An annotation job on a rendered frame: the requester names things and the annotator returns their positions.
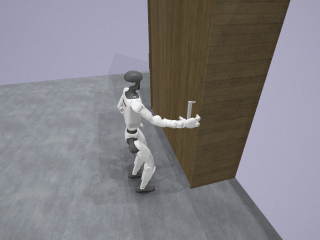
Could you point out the robot right forearm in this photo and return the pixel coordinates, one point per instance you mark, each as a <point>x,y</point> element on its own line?
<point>170,123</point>

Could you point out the wardrobe door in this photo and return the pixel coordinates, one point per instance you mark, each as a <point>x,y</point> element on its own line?
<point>158,14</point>
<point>188,31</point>

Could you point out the robot left upper arm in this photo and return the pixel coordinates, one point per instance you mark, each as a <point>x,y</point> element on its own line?
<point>120,105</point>

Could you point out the right robot shin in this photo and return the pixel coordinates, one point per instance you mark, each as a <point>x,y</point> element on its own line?
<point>146,176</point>

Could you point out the robot right upper arm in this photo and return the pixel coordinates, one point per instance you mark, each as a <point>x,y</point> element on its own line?
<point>139,108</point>

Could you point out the right robot hand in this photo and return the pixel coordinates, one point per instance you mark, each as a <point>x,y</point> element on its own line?
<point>191,122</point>

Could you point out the handle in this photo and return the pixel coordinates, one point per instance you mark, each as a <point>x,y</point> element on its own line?
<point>189,110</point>
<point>149,56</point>

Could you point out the left robot foot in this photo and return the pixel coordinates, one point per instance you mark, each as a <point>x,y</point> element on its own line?
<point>137,175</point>

